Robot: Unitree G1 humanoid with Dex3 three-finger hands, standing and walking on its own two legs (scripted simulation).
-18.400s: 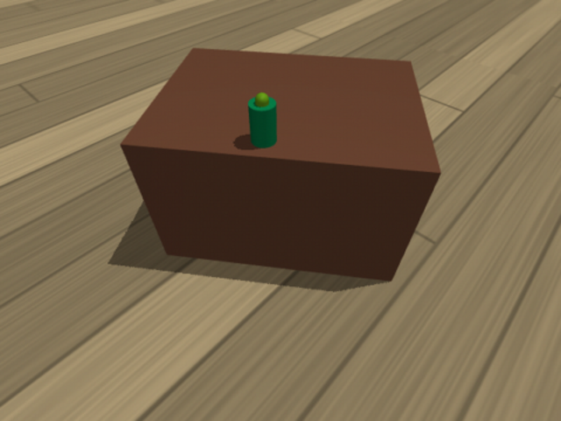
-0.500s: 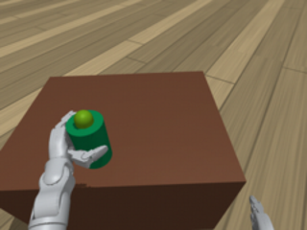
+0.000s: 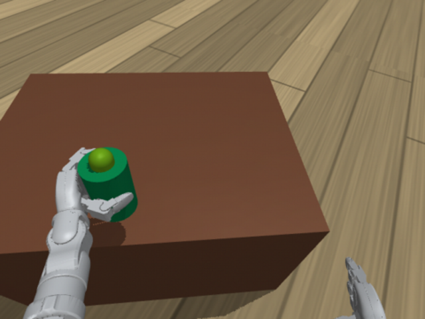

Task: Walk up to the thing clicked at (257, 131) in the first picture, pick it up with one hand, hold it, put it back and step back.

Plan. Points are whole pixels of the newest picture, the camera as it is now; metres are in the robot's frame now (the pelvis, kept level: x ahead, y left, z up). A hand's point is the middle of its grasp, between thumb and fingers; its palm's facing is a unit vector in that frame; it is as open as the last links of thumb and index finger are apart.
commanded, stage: crouch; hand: left
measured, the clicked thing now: (109, 181) +0.38 +0.19 +0.05
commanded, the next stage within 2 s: lower in 0.30 s
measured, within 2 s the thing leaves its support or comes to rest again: rests again in 1.28 s
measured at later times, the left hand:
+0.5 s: hand (107, 184) +0.41 +0.21 +0.01, palm faces +0.20 -0.98 +0.00, open 11.3 cm
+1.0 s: hand (111, 196) +0.41 +0.22 -0.05, palm faces +0.22 -0.97 -0.01, open 11.3 cm
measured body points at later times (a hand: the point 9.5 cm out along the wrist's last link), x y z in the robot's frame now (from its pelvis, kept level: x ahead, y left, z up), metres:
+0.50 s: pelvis +0.00 +0.01 -0.02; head +0.07 +0.03 +0.42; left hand +0.39 +0.26 +0.01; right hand +0.15 -0.26 -0.07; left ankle +0.04 +0.12 -0.72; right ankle -0.02 -0.14 -0.72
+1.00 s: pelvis -0.01 +0.00 -0.06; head +0.10 +0.05 +0.38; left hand +0.40 +0.27 -0.05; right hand +0.16 -0.25 -0.07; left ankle +0.04 +0.12 -0.72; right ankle -0.02 -0.13 -0.72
